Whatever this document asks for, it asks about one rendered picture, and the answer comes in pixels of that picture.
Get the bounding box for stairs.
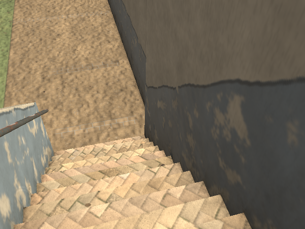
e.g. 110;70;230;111
13;135;252;229

